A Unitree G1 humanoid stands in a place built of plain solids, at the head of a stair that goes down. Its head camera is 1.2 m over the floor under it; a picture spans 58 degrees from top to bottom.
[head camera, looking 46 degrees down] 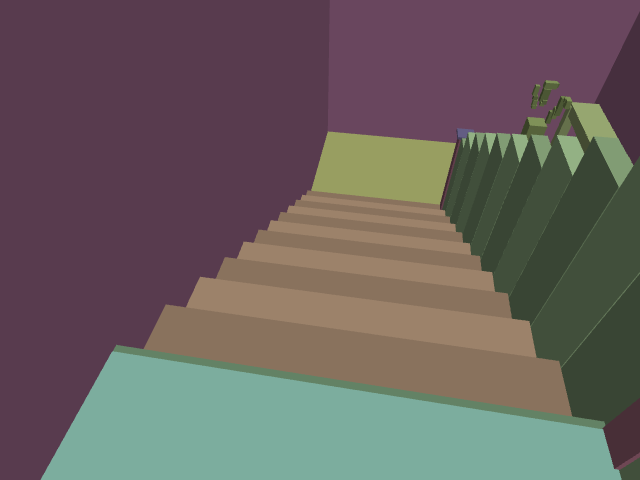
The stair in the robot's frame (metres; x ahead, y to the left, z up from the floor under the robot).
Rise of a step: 0.17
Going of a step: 0.28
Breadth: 1.44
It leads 10 degrees to the right of straight ahead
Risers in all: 12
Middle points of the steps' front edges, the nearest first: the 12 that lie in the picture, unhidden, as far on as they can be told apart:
0.59 -0.07 0.00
0.86 -0.12 -0.17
1.13 -0.16 -0.33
1.40 -0.21 -0.50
1.67 -0.25 -0.67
1.94 -0.30 -0.83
2.22 -0.34 -1.00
2.49 -0.39 -1.17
2.76 -0.44 -1.34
3.03 -0.48 -1.50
3.30 -0.53 -1.67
3.57 -0.57 -1.84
